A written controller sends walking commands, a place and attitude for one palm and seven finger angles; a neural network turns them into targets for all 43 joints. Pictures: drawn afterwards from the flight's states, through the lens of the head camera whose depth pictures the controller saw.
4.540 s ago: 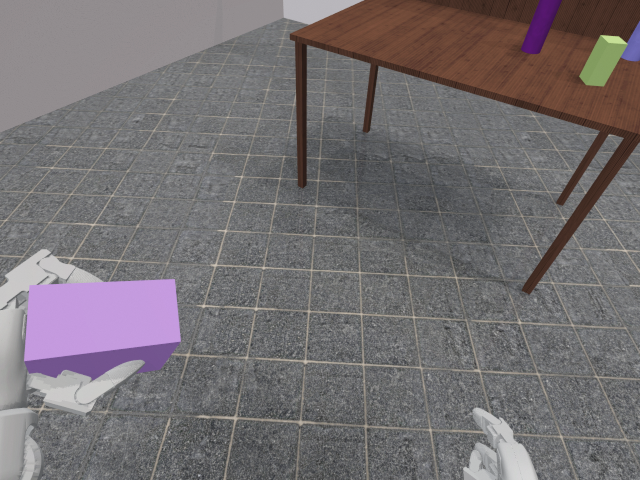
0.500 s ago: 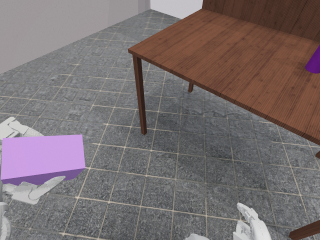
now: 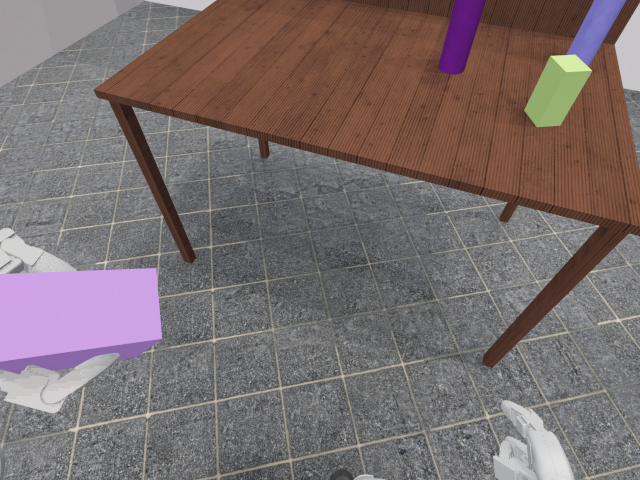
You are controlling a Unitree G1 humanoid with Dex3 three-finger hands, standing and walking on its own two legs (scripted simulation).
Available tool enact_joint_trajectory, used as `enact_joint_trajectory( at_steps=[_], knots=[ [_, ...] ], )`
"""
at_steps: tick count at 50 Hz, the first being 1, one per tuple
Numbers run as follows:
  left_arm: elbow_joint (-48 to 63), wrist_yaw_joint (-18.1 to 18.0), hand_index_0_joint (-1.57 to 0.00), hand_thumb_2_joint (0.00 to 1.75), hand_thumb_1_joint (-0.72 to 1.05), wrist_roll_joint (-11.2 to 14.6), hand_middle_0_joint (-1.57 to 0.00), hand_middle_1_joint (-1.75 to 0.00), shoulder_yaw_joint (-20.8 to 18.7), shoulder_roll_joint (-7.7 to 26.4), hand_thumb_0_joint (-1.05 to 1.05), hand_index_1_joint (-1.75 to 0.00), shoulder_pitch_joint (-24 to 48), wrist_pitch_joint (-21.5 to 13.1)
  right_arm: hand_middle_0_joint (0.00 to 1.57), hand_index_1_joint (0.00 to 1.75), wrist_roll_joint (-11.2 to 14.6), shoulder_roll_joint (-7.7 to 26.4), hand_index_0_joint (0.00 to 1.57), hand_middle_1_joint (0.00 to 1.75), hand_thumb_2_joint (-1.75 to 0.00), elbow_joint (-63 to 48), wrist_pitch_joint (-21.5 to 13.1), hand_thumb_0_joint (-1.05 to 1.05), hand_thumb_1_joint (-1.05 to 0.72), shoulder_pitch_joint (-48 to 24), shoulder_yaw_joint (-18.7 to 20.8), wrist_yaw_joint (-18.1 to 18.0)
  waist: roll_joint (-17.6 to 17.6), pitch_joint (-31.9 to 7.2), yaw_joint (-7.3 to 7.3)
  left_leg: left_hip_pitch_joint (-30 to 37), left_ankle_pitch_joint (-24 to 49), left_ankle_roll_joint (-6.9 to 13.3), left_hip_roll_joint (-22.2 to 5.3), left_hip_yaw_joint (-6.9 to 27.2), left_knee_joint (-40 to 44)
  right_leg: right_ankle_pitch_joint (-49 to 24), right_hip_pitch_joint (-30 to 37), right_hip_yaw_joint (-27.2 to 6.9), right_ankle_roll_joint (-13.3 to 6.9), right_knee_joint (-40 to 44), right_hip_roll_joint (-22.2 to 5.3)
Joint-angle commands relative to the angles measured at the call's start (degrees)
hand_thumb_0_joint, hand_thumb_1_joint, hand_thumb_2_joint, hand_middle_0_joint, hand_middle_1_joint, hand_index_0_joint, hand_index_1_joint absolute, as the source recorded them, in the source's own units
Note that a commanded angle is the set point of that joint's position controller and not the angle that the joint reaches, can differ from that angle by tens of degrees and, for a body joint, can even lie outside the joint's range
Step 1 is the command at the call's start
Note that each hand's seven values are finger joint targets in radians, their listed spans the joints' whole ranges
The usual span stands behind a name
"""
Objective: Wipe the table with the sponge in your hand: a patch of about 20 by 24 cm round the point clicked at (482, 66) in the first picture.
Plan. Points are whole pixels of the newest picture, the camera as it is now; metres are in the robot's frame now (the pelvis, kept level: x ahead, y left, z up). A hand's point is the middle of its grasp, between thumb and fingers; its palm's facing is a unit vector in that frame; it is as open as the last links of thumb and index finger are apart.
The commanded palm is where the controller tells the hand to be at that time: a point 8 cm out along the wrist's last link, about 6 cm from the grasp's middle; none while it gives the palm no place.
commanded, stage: turn to face it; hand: left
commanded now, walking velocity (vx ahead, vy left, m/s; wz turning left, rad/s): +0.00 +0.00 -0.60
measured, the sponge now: (99, 321) +0.22 +0.22 +0.16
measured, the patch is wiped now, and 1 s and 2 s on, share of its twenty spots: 0.00 0.00 0.00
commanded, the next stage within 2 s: take the last steps up to it in 1.08 s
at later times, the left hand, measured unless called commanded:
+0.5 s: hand (253, 317) +0.23 +0.08 +0.18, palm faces +0.04 -0.83 -0.55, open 9.9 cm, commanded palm +0.18 +0.15 +0.18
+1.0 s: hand (357, 350) +0.21 -0.01 +0.17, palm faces -0.10 -0.87 -0.49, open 9.9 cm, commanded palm +0.18 +0.07 +0.18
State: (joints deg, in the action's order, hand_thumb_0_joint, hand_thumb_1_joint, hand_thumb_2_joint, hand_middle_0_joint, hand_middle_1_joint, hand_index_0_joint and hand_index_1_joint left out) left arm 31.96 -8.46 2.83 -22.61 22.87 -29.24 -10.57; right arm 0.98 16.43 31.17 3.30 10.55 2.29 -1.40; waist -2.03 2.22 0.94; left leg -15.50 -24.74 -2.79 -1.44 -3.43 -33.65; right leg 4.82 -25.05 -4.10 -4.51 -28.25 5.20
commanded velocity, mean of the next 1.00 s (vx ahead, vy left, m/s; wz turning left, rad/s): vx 0.00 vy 0.00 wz -0.52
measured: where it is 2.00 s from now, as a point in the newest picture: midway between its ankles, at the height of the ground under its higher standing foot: outside the picture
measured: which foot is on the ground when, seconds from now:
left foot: up 0.00-0.00, down 0.02-0.28, up 0.30-0.70, down 0.72-0.96, up 0.98-1.00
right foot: down 0.00-0.02, up 0.04-0.26, down 0.28-0.72, up 0.74-0.92, down 0.94-1.00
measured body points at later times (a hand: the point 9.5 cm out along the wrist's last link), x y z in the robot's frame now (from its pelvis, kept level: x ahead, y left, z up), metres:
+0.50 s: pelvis -0.06 -0.06 +0.00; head +0.00 -0.11 +0.44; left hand +0.22 +0.12 +0.21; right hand +0.02 -0.34 -0.11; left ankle -0.02 +0.10 -0.66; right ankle -0.01 -0.14 -0.73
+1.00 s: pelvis -0.11 -0.08 -0.01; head -0.08 -0.13 +0.43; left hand +0.21 +0.04 +0.19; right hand -0.06 -0.34 -0.12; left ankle -0.04 +0.09 -0.71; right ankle -0.12 -0.16 -0.73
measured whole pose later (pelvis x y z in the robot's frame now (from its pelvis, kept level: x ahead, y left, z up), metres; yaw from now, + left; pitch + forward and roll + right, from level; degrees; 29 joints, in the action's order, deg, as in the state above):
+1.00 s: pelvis -0.11 -0.08 -0.01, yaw -33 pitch -1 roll -1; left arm 28.5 -7.7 0.8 -20.2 21.5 -22.6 -11.3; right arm 1.3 9.4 31.5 -3.3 10.4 -1.7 0.5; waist 4.2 7.3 2.0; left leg -18.3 -25.8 -5.0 -11.0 -4.1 -47.7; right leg 16.9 -20.1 5.8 -3.0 -37.7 2.2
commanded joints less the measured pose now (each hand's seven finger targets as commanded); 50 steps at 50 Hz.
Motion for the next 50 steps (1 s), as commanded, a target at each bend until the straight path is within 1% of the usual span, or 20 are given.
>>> enact_joint_trajectory(
  at_steps=[1, 2, 4, 6, 12, 13, 15, 16, 19, 28, 32, 34, 36, 38, 41, 45, 47, 48, 49, 50],
  knots=[
    [14.67, -0.26, -1.20, 1.30, 0.10, -0.69, -1.20, -1.60, -4.63, 8.70, 0.00, -1.60, 9.04, -4.54, 0.20, 0.30, -0.79, 4.76, 0.20, 0.30, -0.90, -10.63, -3.60, 0.00, -0.90, -4.20, 0.91, -0.62, 16.62, -5.87, 0.26, 12.49, 3.25, 8.76, -18.79, 15.67, 19.75, 20.90, -9.63, -6.03, 4.85, -11.05, -1.97],
    [13.83, -0.60, -1.20, 1.30, 0.10, -1.74, -1.20, -1.60, -6.40, 10.54, 0.00, -1.60, 8.78, -4.58, 0.20, 0.30, -0.46, 2.58, 0.20, 0.30, -0.90, -10.27, -4.42, 0.00, -0.90, -4.56, 0.58, -0.94, 21.27, -5.87, 0.93, 5.07, 3.06, 12.26, -25.55, 17.48, 22.30, 22.43, -8.45, 0.89, 6.32, -30.28, -2.43],
    [10.16, -0.10, -1.20, 1.30, 0.10, -1.89, -1.20, -1.60, -5.13, 8.53, 0.00, -1.60, 6.26, -4.69, 0.20, 0.30, -0.36, 1.84, 0.20, 0.30, -0.90, -10.09, -5.34, 0.00, -0.90, -3.57, 1.32, -0.49, 16.02, -0.90, 0.35, -2.95, 6.29, 13.39, -24.57, 11.76, 20.14, 21.15, -8.76, 0.53, 7.09, -43.33, -5.79],
    [10.61, -0.07, -1.20, 1.30, 0.10, -1.37, -1.20, -1.60, -1.16, 5.17, 0.00, -1.60, 6.76, -4.24, 0.20, 0.30, 0.44, 2.63, 0.20, 0.30, -0.90, -9.16, -6.24, 0.00, -0.90, -2.67, 1.09, 0.35, 16.37, -0.33, 0.62, 3.01, 21.30, 9.24, -20.33, 0.64, 14.66, 21.31, -9.82, 5.34, 7.74, -34.10, -6.80],
    [8.12, -0.15, -1.20, 1.30, 0.10, -1.59, -1.20, -1.60, -2.69, 7.41, 0.00, -1.60, 12.26, -3.78, 0.20, 0.30, -0.07, 3.62, 0.20, 0.30, -0.90, -8.23, -9.03, 0.00, -0.90, 0.01, 1.01, 0.96, 14.48, -4.92, -0.14, 4.43, 30.85, 2.91, -17.63, -6.02, 0.03, 10.03, 12.23, 13.09, 7.54, -1.99, -3.24],
    [7.17, -0.21, -1.20, 1.30, 0.10, -2.14, -1.20, -1.60, -2.96, 7.98, 0.00, -1.60, 11.52, -3.36, 0.20, 0.30, 0.12, 3.24, 0.20, 0.30, -0.90, -8.32, -8.85, 0.00, -0.90, -0.07, 0.92, 1.21, 10.89, -6.17, -0.08, 1.05, 26.25, 1.60, -15.50, -6.63, -7.02, 3.51, 17.00, 9.21, 5.57, 2.46, -6.07],
    [7.22, -1.35, -1.20, 1.30, 0.10, -0.95, -1.20, -1.60, -8.72, 12.87, 0.00, -1.60, 9.15, -3.88, 0.20, 0.30, 0.33, 0.78, 0.20, 0.30, -0.90, -10.10, -8.29, 0.00, -0.90, -2.54, 0.03, 1.08, -14.71, -10.92, 1.39, -16.94, -11.03, -2.31, -3.63, -2.92, -30.16, -29.45, 24.72, -20.88, -4.60, 5.63, -23.67],
    [9.21, -1.36, -1.20, 1.30, 0.10, 0.30, -1.20, -1.60, -9.78, 13.59, 0.00, -1.60, 6.16, -3.50, 0.20, 0.30, 0.34, 0.83, 0.20, 0.30, -0.90, -9.90, -7.34, 0.00, -0.90, -4.69, 0.64, 0.81, -13.32, -11.85, 1.73, -15.87, -9.39, -2.04, -4.67, 4.71, -35.66, -22.56, 21.12, -22.86, -4.02, 7.03, -24.34],
    [13.56, -1.23, -1.20, 1.30, 0.10, 1.10, -1.20, -1.60, -10.94, 11.48, 0.00, -1.60, -1.97, -4.66, 0.20, 0.30, -0.49, -1.20, 0.20, 0.30, -0.90, -8.41, -3.81, 0.00, -0.90, -5.63, -1.51, 1.48, -1.13, -14.59, 0.35, -18.31, -1.64, -2.80, -4.80, 5.51, -36.84, -16.51, 24.21, -13.88, -5.14, 3.57, -20.08],
    [7.97, -1.56, -1.20, 1.30, 0.10, 0.85, -1.20, -1.60, -8.16, 9.16, 0.00, -1.60, -1.98, -3.19, 0.20, 0.30, -0.01, 1.61, 0.20, 0.30, -0.90, -8.45, -2.36, 0.00, -0.90, -5.94, 0.14, 0.40, -6.25, -10.33, 1.10, -5.72, -1.90, -1.39, -1.75, 2.01, -11.09, 6.22, 11.24, -18.52, -5.40, 11.36, -17.61],
    [8.95, -1.24, -1.20, 1.30, 0.10, -0.07, -1.20, -1.60, -5.59, 8.50, 0.00, -1.60, 2.13, -2.80, 0.20, 0.30, -0.08, 2.41, 0.20, 0.30, -0.90, -8.75, -1.80, 0.00, -0.90, -4.12, 0.09, 0.41, -5.01, -10.41, 0.44, 2.33, 0.40, 0.29, -0.47, 0.84, 1.51, 10.85, 7.61, -19.57, -2.50, 11.96, -14.90],
    [12.85, -0.94, -1.20, 1.30, 0.10, -0.28, -1.20, -1.60, -4.83, 9.21, 0.00, -1.60, 5.65, -3.51, 0.20, 0.30, -0.18, 3.03, 0.20, 0.30, -0.90, -9.13, -2.47, 0.00, -0.90, -3.37, 0.49, 0.16, 0.10, -10.28, -0.24, 10.09, 3.02, 2.19, -3.78, 1.90, 11.72, 12.48, 3.61, -17.56, 0.38, 7.49, -11.61],
    [14.28, -0.44, -1.20, 1.30, 0.10, -0.88, -1.20, -1.60, -5.81, 9.71, 0.00, -1.60, 6.77, -4.41, 0.20, 0.30, -0.38, 4.77, 0.20, 0.30, -0.90, -10.49, -3.51, 0.00, -0.90, -4.43, 1.19, -0.25, 15.81, -7.10, 0.67, 12.57, 10.07, 9.08, -18.93, 14.70, 17.18, 17.93, -6.77, -6.13, 5.18, -10.83, -1.82],
    [13.09, -0.19, -1.20, 1.30, 0.10, -1.38, -1.20, -1.60, -8.43, 12.35, 0.00, -1.60, 5.67, -4.49, 0.20, 0.30, -0.43, 1.95, 0.20, 0.30, -0.90, -10.11, -5.10, 0.00, -0.90, -3.96, 1.22, -0.42, 19.70, -6.83, 1.38, 0.64, 10.55, 13.26, -24.81, 14.63, 19.27, 21.69, -4.50, 0.94, 6.98, -37.26, -3.19],
    [11.43, 0.11, -1.20, 1.30, 0.10, -0.89, -1.20, -1.60, -2.62, 6.36, 0.00, -1.60, 5.23, -4.31, 0.20, 0.30, 0.29, 2.42, 0.20, 0.30, -0.90, -8.81, -7.17, 0.00, -0.90, -2.70, 0.82, 0.43, 17.07, -1.02, 0.75, 2.00, 27.72, 8.86, -20.01, 0.83, 12.29, 21.85, -4.49, 5.10, 7.28, -25.53, -6.48],
    [10.04, -0.37, -1.20, 1.30, 0.10, -1.66, -1.20, -1.60, -2.48, 6.93, 0.00, -1.60, 10.24, -3.97, 0.20, 0.30, -0.04, 3.58, 0.20, 0.30, -0.90, -7.76, -9.54, 0.00, -0.90, -0.49, 0.77, 0.88, 16.12, -4.02, -0.59, 4.21, 35.40, 3.97, -16.81, -2.64, 2.00, 12.22, 9.96, 12.05, 7.23, -4.16, -2.89],
    [7.99, -0.48, -1.20, 1.30, 0.10, -2.10, -1.20, -1.60, -4.38, 9.09, 0.00, -1.60, 11.87, -4.22, 0.20, 0.30, 0.37, 2.23, 0.20, 0.30, -0.90, -7.66, -9.77, 0.00, -0.90, -0.58, 0.67, 0.95, 4.03, -7.20, -0.48, -1.04, 24.14, 1.28, -12.03, -5.56, -12.66, -7.21, 19.14, 4.33, 3.78, 3.49, -9.57],
    [5.53, -0.91, -1.20, 1.30, 0.10, -2.41, -1.20, -1.60, -6.22, 10.88, 0.00, -1.60, 8.70, -4.21, 0.20, 0.30, 0.03, 0.73, 0.20, 0.30, -0.90, -8.46, -9.57, 0.00, -0.90, -1.82, 0.15, 0.98, -8.13, -8.28, -0.19, -13.19, -0.80, -1.14, -4.37, -5.33, -23.76, -28.67, 24.47, -13.86, -2.83, 3.57, -20.36],
    [7.29, -0.97, -1.20, 1.30, 0.10, -0.56, -1.20, -1.60, -7.55, 11.82, 0.00, -1.60, 7.32, -3.85, 0.20, 0.30, 0.68, 1.42, 0.20, 0.30, -0.90, -9.04, -9.06, 0.00, -0.90, -4.27, 1.08, 0.81, -14.66, -10.33, 0.82, -13.90, -10.28, -1.17, -2.98, 1.95, -32.36, -28.14, 20.53, -22.64, -3.92, 7.30, -24.40],
    [8.45, -1.11, -1.20, 1.30, 0.10, -0.01, -1.20, -1.60, -9.42, 12.69, 0.00, -1.60, 3.81, -4.16, 0.20, 0.30, 0.06, 0.17, 0.20, 0.30, -0.90, -8.23, -8.31, 0.00, -0.90, -4.37, 0.40, 0.52, -10.00, -10.58, 0.61, -14.52, -7.24, -1.13, -3.90, 5.82, -36.08, -22.22, 20.16, -21.42, -4.99, 6.95, -24.46]
  ],
)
